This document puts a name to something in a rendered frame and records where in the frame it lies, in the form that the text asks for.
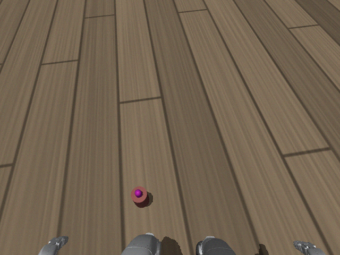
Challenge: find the bottle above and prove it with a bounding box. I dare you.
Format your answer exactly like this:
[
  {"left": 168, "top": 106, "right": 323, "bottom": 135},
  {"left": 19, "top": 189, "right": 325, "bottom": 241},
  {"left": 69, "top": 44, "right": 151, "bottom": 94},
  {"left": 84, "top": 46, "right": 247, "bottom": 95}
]
[{"left": 131, "top": 186, "right": 149, "bottom": 208}]

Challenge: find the left robot hand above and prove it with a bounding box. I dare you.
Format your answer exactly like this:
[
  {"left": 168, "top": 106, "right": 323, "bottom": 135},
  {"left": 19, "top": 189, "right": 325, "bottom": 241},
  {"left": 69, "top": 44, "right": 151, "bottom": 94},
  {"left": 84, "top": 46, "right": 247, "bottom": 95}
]
[{"left": 38, "top": 236, "right": 69, "bottom": 255}]

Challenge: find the right robot hand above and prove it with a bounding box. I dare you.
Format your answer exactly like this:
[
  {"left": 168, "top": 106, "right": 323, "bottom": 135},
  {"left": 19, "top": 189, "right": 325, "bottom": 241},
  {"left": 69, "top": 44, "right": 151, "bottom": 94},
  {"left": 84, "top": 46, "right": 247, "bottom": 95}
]
[{"left": 293, "top": 241, "right": 326, "bottom": 255}]

